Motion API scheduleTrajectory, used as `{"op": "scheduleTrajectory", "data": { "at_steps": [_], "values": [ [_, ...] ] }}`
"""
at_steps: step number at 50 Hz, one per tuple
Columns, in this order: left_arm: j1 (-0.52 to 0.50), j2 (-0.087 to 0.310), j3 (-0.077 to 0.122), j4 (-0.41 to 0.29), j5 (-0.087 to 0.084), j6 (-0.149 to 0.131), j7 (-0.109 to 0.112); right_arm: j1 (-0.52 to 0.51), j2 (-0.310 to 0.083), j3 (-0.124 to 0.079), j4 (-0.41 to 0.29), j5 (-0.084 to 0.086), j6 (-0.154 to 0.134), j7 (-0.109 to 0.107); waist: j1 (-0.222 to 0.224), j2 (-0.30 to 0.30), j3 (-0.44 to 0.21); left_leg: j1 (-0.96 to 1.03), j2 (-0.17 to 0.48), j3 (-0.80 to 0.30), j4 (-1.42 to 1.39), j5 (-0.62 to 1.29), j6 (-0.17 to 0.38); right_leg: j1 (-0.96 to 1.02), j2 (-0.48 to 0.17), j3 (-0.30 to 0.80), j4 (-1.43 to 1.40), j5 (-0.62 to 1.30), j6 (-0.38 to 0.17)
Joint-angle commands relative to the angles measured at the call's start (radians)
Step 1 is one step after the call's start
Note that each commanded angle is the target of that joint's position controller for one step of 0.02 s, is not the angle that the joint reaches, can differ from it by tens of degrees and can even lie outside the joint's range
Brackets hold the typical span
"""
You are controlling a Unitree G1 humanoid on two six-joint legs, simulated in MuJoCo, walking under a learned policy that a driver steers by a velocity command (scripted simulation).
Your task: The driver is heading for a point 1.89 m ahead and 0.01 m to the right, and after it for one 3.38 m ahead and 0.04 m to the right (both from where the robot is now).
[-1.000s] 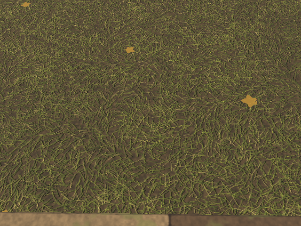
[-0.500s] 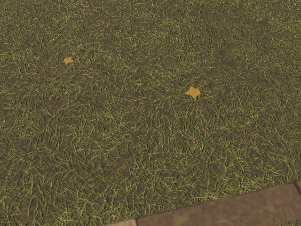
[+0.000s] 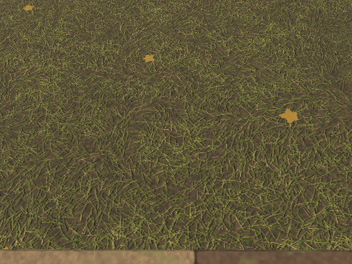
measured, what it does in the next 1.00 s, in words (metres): walks ahead: left foot, then right foot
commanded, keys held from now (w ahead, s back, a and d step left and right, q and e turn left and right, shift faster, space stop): q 0.14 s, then w+q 0.12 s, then w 0.14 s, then w+e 0.60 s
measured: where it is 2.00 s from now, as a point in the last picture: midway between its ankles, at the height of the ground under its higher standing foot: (185, 178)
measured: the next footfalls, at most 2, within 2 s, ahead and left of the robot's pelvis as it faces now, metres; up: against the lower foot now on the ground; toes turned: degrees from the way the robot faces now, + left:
left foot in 0.44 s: +0.08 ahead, +0.15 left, +0.00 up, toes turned +15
right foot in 0.94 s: +0.42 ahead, +0.04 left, +0.00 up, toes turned -3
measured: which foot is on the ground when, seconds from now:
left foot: up 0.00-0.42, down 0.44-0.92, up 0.94-1.00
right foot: down 0.00-0.44, up 0.46-0.92, down 0.94-1.00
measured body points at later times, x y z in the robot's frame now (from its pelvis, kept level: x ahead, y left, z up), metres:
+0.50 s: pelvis +0.06 +0.06 +0.00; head +0.08 +0.08 +0.44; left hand -0.02 +0.32 -0.15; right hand +0.30 -0.15 -0.09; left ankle +0.04 +0.14 -0.74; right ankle -0.01 -0.08 -0.71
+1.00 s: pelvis +0.30 +0.08 -0.03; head +0.34 +0.08 +0.42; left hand +0.46 +0.33 -0.15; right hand +0.29 -0.18 -0.17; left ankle +0.09 +0.16 -0.65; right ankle +0.38 +0.04 -0.74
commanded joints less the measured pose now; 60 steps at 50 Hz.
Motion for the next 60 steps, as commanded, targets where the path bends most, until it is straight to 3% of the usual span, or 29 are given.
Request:
{"op": "scheduleTrajectory", "data": {
  "at_steps": [1, 4, 7, 9, 11, 14, 19, 21, 22, 23, 24, 25, 27, 29, 31, 37, 41, 43, 45, 46, 47, 48, 49, 50, 52, 53, 55, 57, 60],
  "values": [
    [-0.064, 0.104, 0.018, -0.084, 0.002, -0.012, -0.002, 0.039, -0.112, -0.031, -0.034, -0.01, -0.005, 0.003, -0.042, -0.109, -0.005, -0.092, 0.043, 0.06, 0.35, -0.055, -0.003, -0.009, -0.327, 0.246, -0.201, 0.24, -0.153],
    [-0.017, 0.11, 0.018, -0.079, 0.0, -0.017, 0.005, 0.041, -0.088, -0.02, -0.03, -0.008, 0.006, 0.03, -0.016, -0.166, -0.033, -0.146, 0.049, 0.109, 0.361, -0.007, -0.035, 0.124, -0.259, 0.105, -0.135, 0.475, -0.125],
    [0.067, 0.126, 0.028, -0.055, -0.003, -0.015, 0.001, -0.028, -0.072, -0.009, -0.064, -0.001, 0.01, 0.042, 0.035, -0.168, -0.049, -0.184, 0.064, 0.134, 0.281, -0.016, -0.052, 0.243, -0.299, 0.089, -0.099, 0.58, -0.153],
    [0.114, 0.141, 0.037, -0.044, 0.003, -0.017, -0.007, -0.071, -0.073, -0.005, -0.087, -0.004, 0.013, 0.053, 0.069, -0.182, -0.059, -0.193, 0.087, 0.149, 0.219, -0.009, -0.044, 0.275, -0.328, 0.113, -0.156, 0.29, -0.162],
    [0.126, 0.149, 0.044, -0.038, 0.008, -0.024, -0.014, -0.127, -0.077, -0.004, -0.114, -0.01, 0.015, 0.069, 0.088, -0.182, -0.019, -0.204, 0.11, 0.158, 0.164, 0.002, -0.033, 0.258, -0.346, 0.145, -0.236, -0.05, -0.166],
    [0.136, 0.155, 0.052, -0.025, 0.01, -0.043, -0.024, -0.172, -0.056, 0.004, -0.142, -0.014, 0.005, 0.084, 0.092, -0.162, 0.031, -0.183, 0.125, 0.175, 0.07, 0.007, -0.009, 0.229, -0.363, 0.139, -0.288, -0.183, -0.163],
    [0.148, 0.149, 0.056, 0.019, 0.007, -0.067, -0.052, -0.157, -0.017, 0.023, -0.146, -0.016, -0.033, 0.071, 0.057, -0.169, 0.034, 0.015, 0.094, 0.245, -0.141, 0.004, 0.064, 0.144, -0.346, 0.048, -0.247, 0.023, -0.146],
    [0.126, 0.127, 0.047, 0.039, -0.013, -0.06, -0.058, -0.003, 0.01, 0.03, -0.084, -0.028, -0.053, 0.057, -0.034, -0.125, -0.005, 0.306, 0.05, 0.276, -0.333, 0.161, 0.093, -0.004, -0.303, -0.038, -0.113, 0.162, -0.114],
    [0.119, 0.088, 0.032, 0.039, -0.014, -0.062, -0.06, 0.148, -0.037, 0.012, -0.026, -0.036, -0.068, 0.041, -0.1, -0.033, -0.085, 0.548, 0.085, 0.204, -0.377, 0.158, 0.108, -0.128, -0.237, -0.105, 0.066, 0.204, -0.08],
    [0.064, -0.002, 0.0, -0.027, -0.016, -0.065, -0.07, 0.306, -0.147, -0.011, -0.01, -0.056, -0.079, 0.022, -0.172, 0.199, -0.195, 0.761, 0.411, -0.204, -0.508, -0.128, 0.171, -0.372, -0.129, -0.19, 0.403, -0.136, -0.019],
    [0.055, 0.054, 0.018, -0.032, 0.005, -0.056, -0.062, 0.288, -0.229, -0.027, -0.006, -0.027, -0.083, 0.009, -0.143, 0.182, -0.107, 0.628, 0.538, -0.424, -0.584, -0.099, 0.25, -0.523, -0.049, -0.092, 0.589, -0.314, -0.016],
    [0.057, 0.102, 0.033, -0.016, -0.001, -0.051, -0.061, 0.223, -0.17, -0.013, -0.016, -0.019, -0.086, 0.004, -0.11, 0.067, -0.015, 0.54, 0.505, -0.291, -0.555, -0.05, 0.249, -0.532, -0.094, 0.034, 0.66, -0.266, -0.037],
    [0.111, 0.088, 0.038, 0.031, -0.022, -0.057, -0.08, 0.096, -0.055, 0.023, -0.037, -0.016, -0.104, 0.003, -0.026, 0.053, 0.057, 0.429, 0.382, -0.072, -0.599, 0.082, 0.165, -0.476, -0.123, 0.059, 0.616, -0.106, -0.038],
    [0.144, 0.074, 0.039, 0.067, -0.002, -0.043, -0.086, 0.079, -0.025, 0.036, -0.035, -0.017, -0.126, -0.004, -0.003, 0.065, 0.037, 0.415, 0.328, 0.056, -0.601, 0.313, 0.125, -0.437, -0.114, 0.039, 0.64, -0.014, -0.016],
    [0.132, 0.048, 0.038, 0.065, -0.001, -0.036, -0.092, 0.122, -0.029, 0.035, -0.014, -0.012, -0.143, 0.0, 0.004, 0.042, 0.026, 0.416, 0.331, 0.131, -0.589, 0.513, 0.12, -0.461, -0.108, 0.03, 0.673, 0.029, -0.003],
    [-0.069, -0.01, 0.02, -0.011, 0.001, -0.036, -0.112, 0.187, 0.007, 0.049, 0.036, -0.01, -0.156, -0.004, -0.014, 0.035, 0.093, 0.39, 0.304, 0.283, -0.612, 0.694, 0.109, -0.539, -0.101, -0.048, 0.484, 0.178, 0.022],
    [-0.183, -0.04, -0.003, -0.068, 0.005, -0.037, -0.123, 0.239, -0.019, 0.05, 0.076, -0.006, -0.157, -0.019, -0.031, 0.029, 0.091, 0.44, 0.327, 0.344, -0.577, 0.898, 0.096, -0.436, -0.074, -0.155, 0.249, 0.193, -0.019],
    [-0.137, -0.018, 0.004, -0.064, 0.006, -0.034, -0.114, 0.239, -0.05, 0.045, 0.085, -0.007, -0.153, -0.03, 0.002, 0.05, 0.03, 0.503, 0.342, 0.372, -0.457, 1.21, 0.08, -0.334, -0.017, -0.196, 0.21, 0.13, -0.065],
    [0.013, 0.022, 0.021, -0.025, 0.009, -0.034, -0.105, 0.216, -0.086, 0.035, 0.08, -0.015, -0.137, -0.041, 0.077, 0.073, -0.07, 0.515, 0.364, 0.386, -0.213, 1.381, 0.079, -0.171, 0.033, -0.196, 0.198, 0.037, -0.119],
    [0.126, 0.055, 0.038, 0.009, 0.012, -0.041, -0.098, 0.206, -0.098, 0.032, 0.07, -0.018, -0.13, -0.039, 0.124, 0.068, -0.138, 0.46, 0.365, 0.379, -0.031, 1.279, 0.089, -0.022, 0.051, -0.163, 0.149, 0.012, -0.149],
    [0.258, 0.104, 0.062, 0.045, 0.022, -0.046, -0.085, 0.182, -0.102, 0.03, 0.053, -0.015, -0.13, -0.029, 0.195, 0.007, -0.199, 0.306, 0.322, 0.398, 0.244, 1.014, 0.08, 0.185, 0.005, -0.069, 0.05, -0.021, -0.194],
    [0.24, 0.213, 0.092, 0.035, 0.025, -0.038, -0.067, 0.236, 0.027, 0.055, 0.002, -0.006, -0.139, -0.006, 0.108, -0.233, -0.265, -0.1, 0.154, 0.38, 0.619, 0.072, 0.035, 0.467, -0.297, 0.4, 0.026, -0.065, -0.319],
    [0.227, 0.233, 0.102, 0.023, -0.015, -0.033, -0.073, 0.162, -0.04, 0.04, -0.047, -0.002, -0.15, 0.0, 0.128, -0.178, -0.345, -0.28, 0.051, 0.156, 0.801, -0.096, 0.03, 0.522, -0.389, 0.767, -0.126, -0.062, -0.42],
    [0.171, 0.197, 0.096, 0.027, -0.024, -0.031, -0.066, 0.095, -0.049, 0.041, -0.07, -0.004, -0.164, 0.004, 0.105, -0.09, -0.195, -0.357, 0.131, 0.099, 0.744, 0.021, 0.041, 0.412, -0.373, 0.617, -0.17, -0.045, -0.38],
    [0.086, 0.106, 0.074, 0.022, -0.018, -0.041, -0.058, 0.1, -0.043, 0.043, -0.061, -0.008, -0.171, 0.002, 0.02, 0.023, -0.028, -0.268, 0.199, 0.119, 0.565, 0.098, 0.032, 0.15, -0.29, 0.429, -0.212, 0.136, -0.293],
    [0.061, 0.082, 0.064, 0.021, -0.02, -0.05, -0.053, 0.115, -0.036, 0.045, -0.063, -0.026, -0.153, 0.003, -0.012, 0.021, -0.015, -0.207, 0.211, 0.117, 0.515, 0.097, 0.013, 0.072, -0.243, 0.364, -0.221, 0.229, -0.274],
    [0.066, 0.084, 0.06, 0.024, -0.025, -0.072, -0.055, 0.137, -0.014, 0.049, -0.065, -0.042, -0.115, 0.01, -0.035, -0.009, -0.034, -0.153, 0.22, 0.134, 0.438, 0.098, -0.018, 0.012, -0.197, 0.288, -0.23, 0.343, -0.263],
    [0.09, 0.11, 0.067, 0.03, -0.026, -0.083, -0.057, 0.094, -0.004, 0.051, -0.09, -0.041, -0.098, 0.015, -0.031, -0.032, -0.029, -0.171, 0.224, 0.158, 0.352, 0.152, -0.042, -0.018, -0.162, 0.25, -0.244, 0.353, -0.249],
    [0.153, 0.117, 0.07, 0.038, -0.027, -0.081, -0.055, -0.045, -0.009, 0.051, -0.145, -0.037, -0.093, 0.017, 0.017, -0.069, 0.0, -0.255, 0.223, 0.173, 0.201, 0.28, -0.065, 0.009, -0.138, 0.259, -0.258, 0.317, -0.211]
  ]
}}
